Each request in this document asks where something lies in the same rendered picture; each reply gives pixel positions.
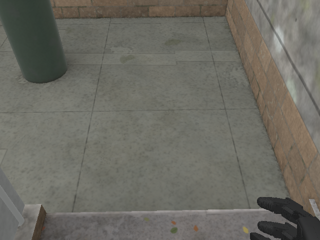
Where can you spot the right robot hand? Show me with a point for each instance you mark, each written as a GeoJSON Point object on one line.
{"type": "Point", "coordinates": [308, 227]}

